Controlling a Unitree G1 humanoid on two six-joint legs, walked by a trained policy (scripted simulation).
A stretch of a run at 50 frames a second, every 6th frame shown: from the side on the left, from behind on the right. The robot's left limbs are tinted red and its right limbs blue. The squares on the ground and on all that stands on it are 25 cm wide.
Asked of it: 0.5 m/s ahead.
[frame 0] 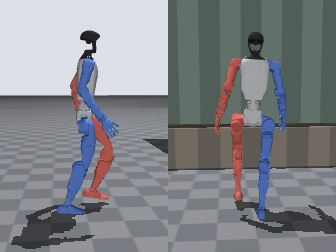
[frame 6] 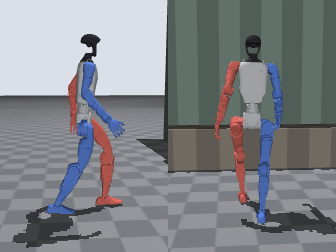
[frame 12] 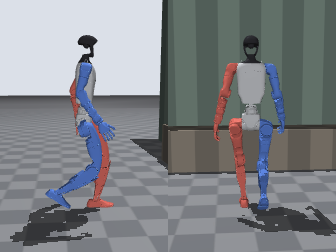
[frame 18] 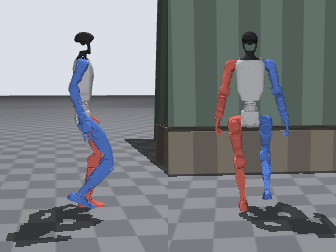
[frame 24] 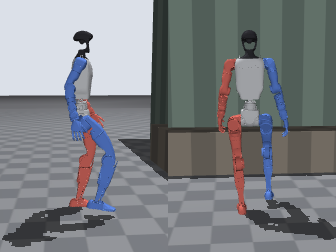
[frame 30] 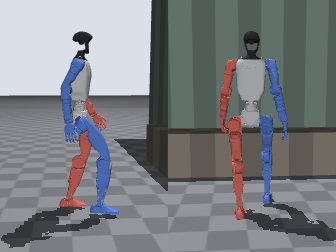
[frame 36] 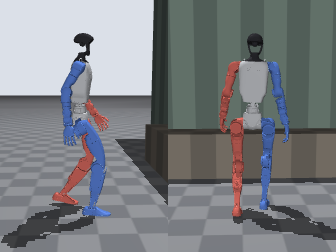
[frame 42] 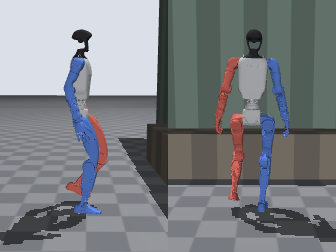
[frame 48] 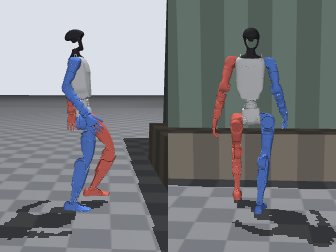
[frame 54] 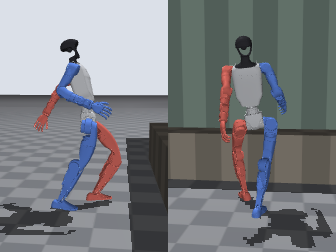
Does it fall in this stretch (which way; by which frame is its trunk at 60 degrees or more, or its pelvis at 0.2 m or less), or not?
no
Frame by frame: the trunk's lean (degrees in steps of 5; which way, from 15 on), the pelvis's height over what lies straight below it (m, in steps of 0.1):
0: 5, 0.8
6: 5, 0.8
12: 5, 0.7
18: 0, 0.8
24: 0, 0.8
30: 0, 0.8
36: 5, 0.8
42: 0, 0.8
48: 10, 0.8
54: 20 backward, 0.7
